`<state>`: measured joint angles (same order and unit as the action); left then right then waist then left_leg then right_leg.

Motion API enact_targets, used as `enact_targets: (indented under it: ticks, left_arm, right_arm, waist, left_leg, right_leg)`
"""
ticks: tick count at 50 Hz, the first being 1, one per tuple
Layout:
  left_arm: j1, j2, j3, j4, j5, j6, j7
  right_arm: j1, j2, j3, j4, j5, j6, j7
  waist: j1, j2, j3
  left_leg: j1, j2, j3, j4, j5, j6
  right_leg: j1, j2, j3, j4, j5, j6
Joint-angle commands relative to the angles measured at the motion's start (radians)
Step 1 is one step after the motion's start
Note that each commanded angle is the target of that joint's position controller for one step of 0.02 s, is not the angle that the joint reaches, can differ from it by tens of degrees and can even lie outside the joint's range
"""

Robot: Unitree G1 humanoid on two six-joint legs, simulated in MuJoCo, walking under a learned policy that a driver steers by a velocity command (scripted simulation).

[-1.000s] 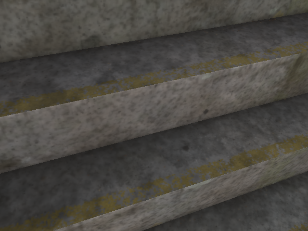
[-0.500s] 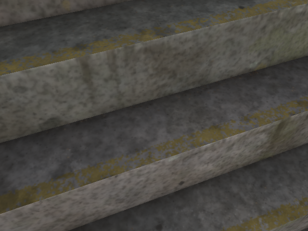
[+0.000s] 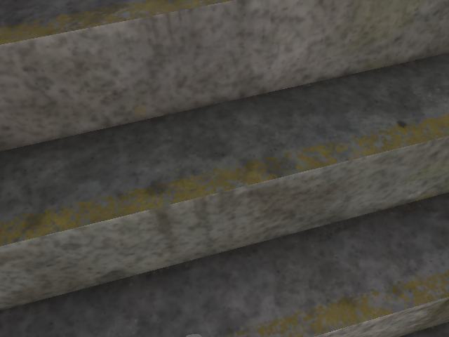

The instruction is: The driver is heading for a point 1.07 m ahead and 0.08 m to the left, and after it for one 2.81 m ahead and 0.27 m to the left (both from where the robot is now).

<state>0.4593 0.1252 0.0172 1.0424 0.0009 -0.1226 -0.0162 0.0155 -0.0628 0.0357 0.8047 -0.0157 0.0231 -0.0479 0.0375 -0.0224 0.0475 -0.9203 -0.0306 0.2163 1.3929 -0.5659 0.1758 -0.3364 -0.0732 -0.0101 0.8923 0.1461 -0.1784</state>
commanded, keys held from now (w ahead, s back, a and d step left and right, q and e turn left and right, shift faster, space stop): w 0.90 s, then no key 0.10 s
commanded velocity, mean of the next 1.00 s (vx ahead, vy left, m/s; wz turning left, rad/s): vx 0.49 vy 0.00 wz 0.00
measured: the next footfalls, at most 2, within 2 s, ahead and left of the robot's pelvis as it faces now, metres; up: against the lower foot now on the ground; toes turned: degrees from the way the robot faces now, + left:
right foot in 0.54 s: +0.25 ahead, -0.25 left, +0.00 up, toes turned -10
left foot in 1.02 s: +0.45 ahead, -0.09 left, +0.23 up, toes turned +7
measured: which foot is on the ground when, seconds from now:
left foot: down 0.00-0.54, up 0.56-1.00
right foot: up 0.00-0.52, down 0.54-1.00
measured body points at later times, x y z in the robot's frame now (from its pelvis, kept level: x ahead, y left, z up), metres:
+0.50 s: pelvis +0.15 -0.11 +0.15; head +0.14 -0.13 +0.60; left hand +0.24 +0.11 +0.03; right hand +0.13 -0.33 -0.02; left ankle +0.12 +0.07 -0.58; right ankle +0.21 -0.23 -0.54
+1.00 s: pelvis +0.29 -0.18 +0.23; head +0.34 -0.20 +0.68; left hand +0.25 +0.03 +0.09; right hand +0.54 -0.29 +0.13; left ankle +0.42 -0.10 -0.33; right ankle +0.24 -0.26 -0.53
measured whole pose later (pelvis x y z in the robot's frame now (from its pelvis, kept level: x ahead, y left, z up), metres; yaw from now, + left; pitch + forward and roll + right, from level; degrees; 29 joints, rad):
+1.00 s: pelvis +0.29 -0.18 +0.23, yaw +4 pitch +4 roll +6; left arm 0.38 0.09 -0.01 1.07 -0.06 -0.18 0.02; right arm -0.09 -0.02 0.09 0.77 0.05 -0.02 -0.06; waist 0.02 -0.06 0.03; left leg -1.02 -0.09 0.24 1.42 -0.51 0.20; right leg -0.16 -0.13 -0.14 0.32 0.33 -0.12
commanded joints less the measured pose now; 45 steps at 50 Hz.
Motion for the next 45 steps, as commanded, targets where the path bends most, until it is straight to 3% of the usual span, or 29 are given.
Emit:
enact_targets:
  ticks: [1,2,3,4,6,8,10,13,14,19,20,21,22,23,24,25,26,27,28,29,30,31,32,34,35,39,42,43,45]
  left_arm:
    - [-0.241,0.007,0.021,-0.282,0.063,0.018,-0.019]
    - [-0.234,-0.073,-0.005,-0.302,0.075,0.040,-0.005]
    - [-0.126,-0.069,-0.007,-0.270,0.068,0.052,0.008]
    - [-0.054,-0.055,-0.003,-0.247,0.055,0.064,0.016]
    - [-0.043,-0.067,-0.011,-0.247,0.025,0.081,0.028]
    - [-0.065,-0.044,-0.010,-0.249,-0.003,0.087,0.032]
    - [-0.159,-0.009,-0.004,-0.290,0.010,0.085,0.030]
    - [-0.232,-0.002,0.002,-0.302,0.004,0.088,0.019]
    - [-0.251,0.003,0.008,-0.297,-0.007,0.091,0.024]
    - [-0.252,0.004,0.036,-0.266,0.007,0.084,0.001]
    - [-0.294,-0.001,0.027,-0.291,0.019,0.072,-0.012]
    - [-0.311,-0.009,0.019,-0.292,0.005,0.064,-0.030]
    - [-0.260,-0.006,0.018,-0.276,-0.014,0.061,-0.034]
    - [-0.128,0.021,0.030,-0.239,-0.012,0.072,-0.021]
    - [-0.026,0.044,0.042,-0.200,-0.007,0.076,-0.012]
    - [0.076,0.055,0.052,-0.143,-0.001,0.069,-0.005]
    - [0.102,0.066,0.057,-0.095,0.020,0.057,-0.001]
    - [0.146,0.027,0.037,-0.063,0.021,0.039,-0.005]
    - [0.204,0.112,0.042,-0.051,0.027,0.036,0.002]
    - [0.156,0.178,0.059,-0.069,0.048,0.032,0.007]
    - [0.007,0.163,0.054,-0.063,0.037,0.028,0.017]
    - [-0.047,0.130,0.047,-0.057,0.025,0.013,0.015]
    - [0.017,0.110,0.047,0.006,0.025,-0.010,0.009]
    - [0.067,0.011,0.015,0.052,0.035,-0.032,0.008]
    - [0.080,0.001,0.010,0.067,0.034,-0.040,0.008]
    - [0.044,0.043,0.001,0.056,0.035,-0.045,0.006]
    - [0.146,0.028,-0.014,0.091,-0.003,-0.024,0.030]
    - [0.190,0.042,-0.012,0.117,-0.018,-0.014,0.056]
    - [0.095,0.067,-0.011,0.067,-0.063,-0.003,0.089]
  right_arm:
    - [0.156,-0.237,-0.110,0.134,-0.024,0.011,-0.024]
    - [0.124,-0.150,-0.088,0.190,-0.024,-0.015,-0.017]
    - [0.105,-0.067,-0.069,0.232,-0.027,-0.030,-0.001]
    - [0.080,-0.035,-0.062,0.251,-0.024,-0.046,0.004]
    - [0.104,-0.025,-0.049,0.306,-0.012,-0.084,0.015]
    - [0.161,-0.072,-0.052,0.342,0.010,-0.113,0.018]
    - [0.217,-0.134,-0.066,0.340,0.012,-0.131,0.001]
    - [0.305,-0.196,-0.097,0.327,0.023,-0.144,-0.006]
    - [0.323,-0.201,-0.110,0.320,0.019,-0.144,-0.011]
    - [0.365,-0.184,-0.140,0.289,-0.025,-0.140,-0.025]
    - [0.324,-0.182,-0.139,0.265,-0.033,-0.147,-0.027]
    - [0.261,-0.172,-0.134,0.241,-0.026,-0.143,-0.032]
    - [0.198,-0.194,-0.133,0.217,-0.014,-0.141,-0.037]
    - [0.200,-0.243,-0.143,0.218,-0.015,-0.150,-0.033]
    - [0.230,-0.271,-0.149,0.230,-0.015,-0.144,-0.022]
    - [0.260,-0.259,-0.146,0.238,-0.017,-0.129,-0.011]
    - [0.294,-0.206,-0.133,0.225,-0.049,-0.127,0.015]
    - [0.292,-0.106,-0.104,0.190,-0.049,-0.142,0.038]
    - [0.426,-0.019,-0.096,0.151,-0.003,-0.153,0.056]
    - [0.428,0.008,-0.093,0.139,0.009,-0.149,0.048]
    - [0.231,0.021,-0.084,0.049,-0.007,-0.151,0.043]
    - [0.102,0.001,-0.071,-0.013,-0.019,-0.163,0.049]
    - [-0.023,0.033,-0.042,-0.075,-0.023,-0.144,0.048]
    - [0.006,0.036,-0.030,-0.098,-0.016,-0.121,0.049]
    - [0.034,0.040,-0.025,-0.103,-0.008,-0.113,0.046]
    - [-0.078,0.033,0.000,-0.162,0.020,-0.082,0.030]
    - [-0.194,0.042,0.024,-0.211,0.024,-0.051,0.010]
    - [-0.255,0.047,0.036,-0.236,0.032,-0.048,0.004]
    - [-0.105,0.048,0.059,-0.159,0.064,-0.049,-0.006]
  waist:
    - [-0.044,0.047,-0.173]
    - [0.020,0.011,-0.037]
    - [0.078,-0.018,0.012]
    - [0.106,-0.030,0.038]
    - [0.124,0.092,0.036]
    - [0.123,0.090,0.042]
    - [0.099,0.086,0.040]
    - [0.050,0.073,0.012]
    - [0.037,0.121,-0.013]
    - [0.001,0.135,-0.045]
    - [-0.001,0.134,-0.062]
    - [0.010,0.144,-0.079]
    - [0.048,0.174,-0.102]
    - [0.081,0.193,-0.118]
    - [0.111,0.155,-0.125]
    - [0.140,0.035,-0.119]
    - [0.114,-0.094,-0.062]
    - [0.089,-0.088,-0.076]
    - [-0.003,-0.276,-0.184]
    - [0.024,-0.321,-0.257]
    - [-0.033,-0.262,-0.097]
    - [-0.027,-0.113,0.004]
    - [0.009,-0.067,0.060]
    - [-0.022,-0.021,0.004]
    - [-0.044,-0.003,-0.009]
    - [-0.069,0.048,0.026]
    - [-0.023,-0.003,0.041]
    - [-0.010,-0.092,0.012]
    - [-0.083,-0.111,-0.095]
  left_leg:
    - [0.335,0.282,-0.931,-0.857,-0.638,0.084]
    - [0.193,0.285,-0.801,-0.799,-0.568,0.028]
    - [0.127,0.266,-0.686,-0.784,-0.473,-0.012]
    - [0.102,0.262,-0.606,-0.804,-0.379,-0.029]
    - [0.147,0.266,-0.534,-0.862,-0.297,-0.017]
    - [0.188,0.283,-0.482,-0.928,-0.261,-0.018]
    - [0.258,0.308,-0.467,-1.002,-0.233,-0.013]
    - [0.410,0.333,-0.459,-1.072,-0.212,0.027]
    - [0.451,0.353,-0.462,-1.103,-0.218,0.038]
    - [0.607,0.348,-0.356,-1.138,-0.167,0.018]
    - [0.610,0.336,-0.313,-1.158,-0.108,-0.002]
    - [0.529,0.306,-0.230,-1.186,-0.018,-0.012]
    - [0.455,0.282,-0.193,-1.197,0.046,0.003]
    - [0.466,0.294,-0.222,-1.161,0.018,0.038]
    - [0.507,0.285,-0.211,-1.061,-0.014,0.057]
    - [0.534,0.232,-0.177,-0.858,0.038,0.051]
    - [0.521,0.180,-0.108,-0.544,0.283,0.052]
    - [0.340,0.162,-0.129,-0.228,0.288,0.014]
    - [0.060,0.043,-0.195,0.145,0.242,-0.075]
    - [-0.047,0.020,-0.280,0.522,0.314,-0.123]
    - [-0.240,0.058,-0.242,0.801,0.419,-0.121]
    - [-0.325,0.090,-0.224,0.827,0.511,-0.107]
    - [-0.409,0.087,-0.222,0.928,0.498,-0.070]
    - [-0.466,0.064,-0.245,1.113,0.479,-0.020]
    - [-0.494,0.053,-0.266,1.145,0.453,-0.002]
    - [-0.500,-0.008,-0.208,1.056,0.432,0.029]
    - [-0.409,0.037,-0.038,0.681,0.439,0.011]
    - [-0.358,0.068,-0.013,0.602,0.344,0.021]
    - [0.172,-0.005,0.026,0.124,0.164,0.037]
  right_leg:
    - [-0.491,0.155,0.156,1.032,-0.084,-0.002]
    - [-0.573,0.137,0.180,1.018,-0.099,-0.008]
    - [-0.583,0.136,0.167,1.011,-0.133,-0.001]
    - [-0.604,0.150,0.150,1.043,-0.131,0.019]
    - [-0.719,0.161,0.150,1.165,-0.130,0.031]
    - [-0.776,0.137,0.149,1.124,-0.102,0.055]
    - [-0.807,0.069,0.118,1.017,-0.095,0.088]
    - [-0.859,0.016,0.033,0.923,-0.067,0.099]
    - [-0.840,-0.014,0.013,0.924,-0.098,0.096]
    - [-0.740,-0.077,-0.028,0.735,-0.183,0.093]
    - [-0.649,-0.090,-0.048,0.535,-0.210,0.074]
    - [-0.450,-0.082,-0.095,0.318,-0.236,0.051]
    - [-0.220,-0.070,-0.119,0.123,-0.267,0.035]
    - [-0.084,-0.041,-0.176,0.036,-0.337,0.025]
    - [0.011,-0.013,-0.206,-0.118,-0.386,0.019]
    - [0.126,0.057,-0.248,-0.363,-0.366,0.023]
    - [0.157,0.063,-0.212,-0.467,-0.402,0.067]
    - [0.229,-0.006,-0.081,-0.378,-0.368,0.126]
    - [0.374,-0.273,0.468,-0.526,-0.235,0.085]
    - [0.321,-0.431,0.855,-0.836,-0.729,0.023]
    - [0.229,-0.404,0.733,-0.827,-0.928,0.016]
    - [0.148,-0.346,0.534,-0.744,-0.823,0.049]
    - [0.115,-0.283,0.383,-0.682,-0.614,0.048]
    - [0.153,-0.244,0.269,-0.630,-0.446,0.046]
    - [0.172,-0.241,0.236,-0.622,-0.420,0.049]
    - [0.060,-0.205,0.052,-0.740,-0.265,0.092]
    - [0.075,-0.124,-0.067,-0.819,-0.100,0.119]
    - [0.167,-0.152,-0.061,-0.895,0.116,0.087]
    - [0.097,-0.105,-0.210,-0.819,0.960,0.037]
Velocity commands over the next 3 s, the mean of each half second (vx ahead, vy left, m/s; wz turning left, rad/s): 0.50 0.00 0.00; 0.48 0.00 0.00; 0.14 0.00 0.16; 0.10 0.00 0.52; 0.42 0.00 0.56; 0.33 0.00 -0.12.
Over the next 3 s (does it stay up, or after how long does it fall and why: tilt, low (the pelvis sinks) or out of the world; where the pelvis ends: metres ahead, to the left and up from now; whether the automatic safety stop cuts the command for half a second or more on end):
stays up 0.22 -0.04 0.15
